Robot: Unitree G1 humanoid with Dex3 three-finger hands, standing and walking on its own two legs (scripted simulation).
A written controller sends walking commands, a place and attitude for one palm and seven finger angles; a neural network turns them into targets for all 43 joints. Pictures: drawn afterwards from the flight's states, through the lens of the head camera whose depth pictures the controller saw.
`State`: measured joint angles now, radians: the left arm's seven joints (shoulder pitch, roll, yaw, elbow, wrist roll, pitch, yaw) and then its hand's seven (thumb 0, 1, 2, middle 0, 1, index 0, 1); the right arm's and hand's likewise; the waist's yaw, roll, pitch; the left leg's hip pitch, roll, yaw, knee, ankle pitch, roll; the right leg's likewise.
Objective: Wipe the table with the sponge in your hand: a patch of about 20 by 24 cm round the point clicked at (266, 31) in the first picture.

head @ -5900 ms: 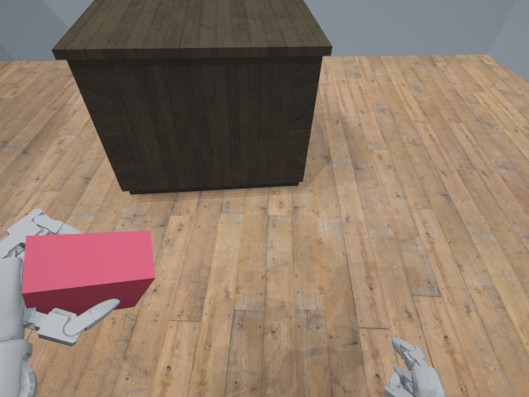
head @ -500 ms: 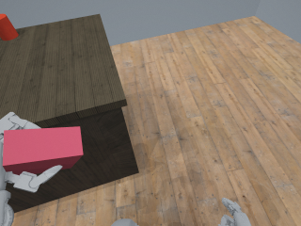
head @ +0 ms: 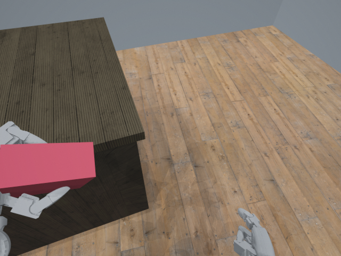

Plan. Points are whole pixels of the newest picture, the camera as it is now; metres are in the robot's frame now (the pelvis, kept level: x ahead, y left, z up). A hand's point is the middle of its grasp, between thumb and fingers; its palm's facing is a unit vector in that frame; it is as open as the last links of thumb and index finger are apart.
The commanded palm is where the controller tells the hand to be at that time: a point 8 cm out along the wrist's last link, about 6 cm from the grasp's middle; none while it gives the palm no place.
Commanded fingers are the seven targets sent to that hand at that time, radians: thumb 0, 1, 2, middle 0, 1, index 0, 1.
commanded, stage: come to a stop and stand still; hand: left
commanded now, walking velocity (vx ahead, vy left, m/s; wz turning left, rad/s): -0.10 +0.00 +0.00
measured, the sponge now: (61, 169) +0.23 +0.20 +0.15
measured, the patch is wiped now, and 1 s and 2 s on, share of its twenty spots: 0.00 0.00 0.00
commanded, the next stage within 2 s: look again from close up in 1.70 s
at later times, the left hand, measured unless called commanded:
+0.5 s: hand out of the picture +0.22 +0.30 +0.17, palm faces +0.46 -0.81 -0.37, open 10.0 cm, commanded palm +0.13 +0.30 +0.18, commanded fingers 0.00 0.10 1.30 -1.20 -1.60 -1.20 -1.60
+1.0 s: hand out of the picture +0.19 +0.31 +0.16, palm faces +0.45 -0.84 -0.31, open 10.0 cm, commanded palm +0.13 +0.33 +0.18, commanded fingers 0.00 0.10 1.30 -1.20 -1.60 -1.20 -1.60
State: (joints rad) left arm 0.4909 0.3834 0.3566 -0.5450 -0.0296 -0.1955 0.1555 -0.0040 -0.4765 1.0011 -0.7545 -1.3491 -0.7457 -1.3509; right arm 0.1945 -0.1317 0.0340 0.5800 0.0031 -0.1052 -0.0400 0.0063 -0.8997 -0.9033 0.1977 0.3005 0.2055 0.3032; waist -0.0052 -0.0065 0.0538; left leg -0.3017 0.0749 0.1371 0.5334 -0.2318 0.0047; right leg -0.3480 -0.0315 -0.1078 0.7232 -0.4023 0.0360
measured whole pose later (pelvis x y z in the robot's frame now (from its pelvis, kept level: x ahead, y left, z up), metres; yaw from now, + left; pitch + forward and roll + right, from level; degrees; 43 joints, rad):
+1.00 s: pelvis -0.03 +0.05 +0.01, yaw +1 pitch -3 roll -1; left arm 0.33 0.31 0.32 -0.36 0.01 -0.23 0.10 0.00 -0.48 1.00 -0.75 -1.35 -0.75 -1.35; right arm 0.22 -0.17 0.06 0.58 -0.01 -0.17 0.00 0.01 -0.90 -0.90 0.20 0.30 0.21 0.30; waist 0.06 -0.04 0.03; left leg -0.19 -0.05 0.06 0.44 -0.21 0.08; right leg -0.21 0.00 0.04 0.41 -0.16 0.02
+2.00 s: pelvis +0.00 +0.02 +0.01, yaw +3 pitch +0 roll -1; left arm 0.45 0.36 0.31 -0.40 -0.04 -0.17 0.10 0.00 -0.48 1.01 -0.75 -1.35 -0.75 -1.35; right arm 0.22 -0.21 0.02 0.56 0.00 -0.07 -0.05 0.01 -0.90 -0.90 0.20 0.30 0.21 0.30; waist 0.02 0.00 0.00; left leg -0.18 -0.02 0.02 0.38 -0.20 0.04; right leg -0.16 0.04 0.00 0.30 -0.14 -0.01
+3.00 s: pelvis +0.12 +0.02 -0.02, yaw -3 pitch -2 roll -1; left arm 0.45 0.43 0.40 -0.52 -0.04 -0.22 0.12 0.00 -0.48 1.01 -0.75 -1.35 -0.75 -1.35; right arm 0.23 -0.20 0.01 0.59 0.01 -0.07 -0.02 0.01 -0.90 -0.90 0.20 0.30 0.21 0.30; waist -0.04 0.03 0.10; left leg -0.30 0.01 0.02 1.08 -0.47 -0.01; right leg -0.38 0.03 -0.18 0.68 -0.27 -0.11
